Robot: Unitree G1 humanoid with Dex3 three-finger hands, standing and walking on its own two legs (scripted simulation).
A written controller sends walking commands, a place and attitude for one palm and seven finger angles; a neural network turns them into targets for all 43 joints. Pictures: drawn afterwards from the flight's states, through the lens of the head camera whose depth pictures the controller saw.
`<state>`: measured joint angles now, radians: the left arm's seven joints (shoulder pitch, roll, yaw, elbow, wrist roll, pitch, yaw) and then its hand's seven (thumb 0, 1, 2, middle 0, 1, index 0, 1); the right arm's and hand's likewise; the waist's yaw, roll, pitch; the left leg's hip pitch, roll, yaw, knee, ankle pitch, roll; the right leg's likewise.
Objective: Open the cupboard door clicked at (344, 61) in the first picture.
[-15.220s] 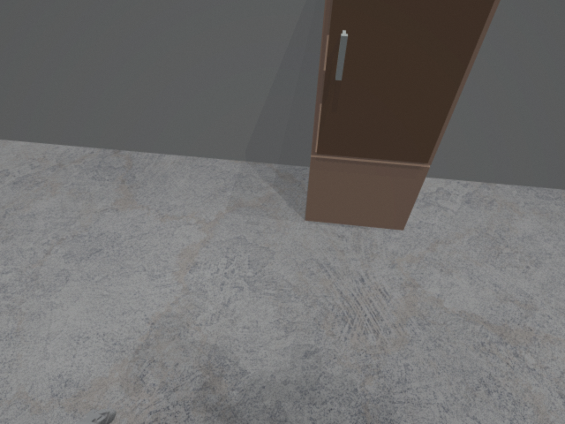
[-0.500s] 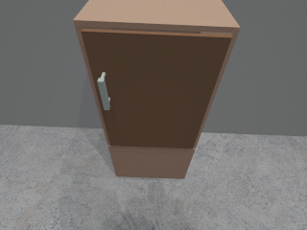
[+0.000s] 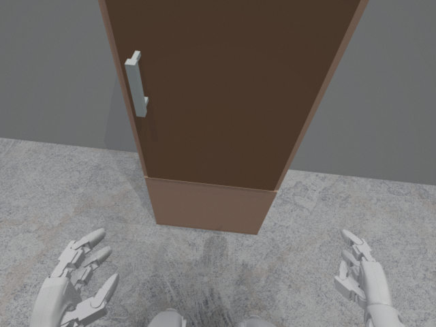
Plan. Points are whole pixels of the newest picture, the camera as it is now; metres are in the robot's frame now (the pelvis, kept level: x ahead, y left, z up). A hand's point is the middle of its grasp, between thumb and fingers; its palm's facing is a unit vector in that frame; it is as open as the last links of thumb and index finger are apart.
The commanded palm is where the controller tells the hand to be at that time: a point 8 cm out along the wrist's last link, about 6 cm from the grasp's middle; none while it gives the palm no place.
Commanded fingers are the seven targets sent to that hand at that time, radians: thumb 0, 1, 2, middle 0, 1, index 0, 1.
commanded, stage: raise the hand with hooked fingers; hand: left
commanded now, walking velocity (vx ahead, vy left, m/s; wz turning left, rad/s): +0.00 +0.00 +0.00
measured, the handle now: (139, 85) +0.55 +0.23 +0.11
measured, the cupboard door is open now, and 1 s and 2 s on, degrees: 0 0 0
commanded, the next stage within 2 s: move the hooked fingers beside the handle in 1.62 s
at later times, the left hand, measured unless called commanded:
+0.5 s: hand (68, 231) +0.23 +0.26 +0.08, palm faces +0.10 -0.99 -0.08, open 12.0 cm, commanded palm +0.21 +0.30 +0.08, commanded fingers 0.00 -0.27 0.40 -0.28 -1.05 -0.28 -1.05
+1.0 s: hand (42, 188) +0.28 +0.30 +0.11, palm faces +0.05 -1.00 -0.05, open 14.0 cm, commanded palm +0.26 +0.35 +0.12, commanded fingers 0.00 -0.50 0.30 -0.30 -1.20 -0.30 -1.20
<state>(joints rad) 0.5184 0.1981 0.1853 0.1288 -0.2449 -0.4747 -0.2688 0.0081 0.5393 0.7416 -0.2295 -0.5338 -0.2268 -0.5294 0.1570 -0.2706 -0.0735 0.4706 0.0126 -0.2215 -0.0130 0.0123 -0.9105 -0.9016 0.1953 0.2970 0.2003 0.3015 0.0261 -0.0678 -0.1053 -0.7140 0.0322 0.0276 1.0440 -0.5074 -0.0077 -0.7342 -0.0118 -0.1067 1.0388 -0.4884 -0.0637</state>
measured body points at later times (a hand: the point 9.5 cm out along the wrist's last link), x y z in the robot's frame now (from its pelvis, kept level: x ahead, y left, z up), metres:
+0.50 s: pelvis +0.01 +0.02 +0.02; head +0.06 +0.02 +0.46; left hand +0.22 +0.31 +0.08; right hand +0.15 -0.24 -0.07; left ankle +0.01 +0.12 -0.67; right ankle +0.02 -0.08 -0.67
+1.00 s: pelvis +0.01 +0.04 +0.04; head +0.04 +0.04 +0.48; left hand +0.27 +0.36 +0.12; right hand +0.18 -0.19 -0.04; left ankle +0.01 +0.12 -0.67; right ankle +0.02 -0.08 -0.67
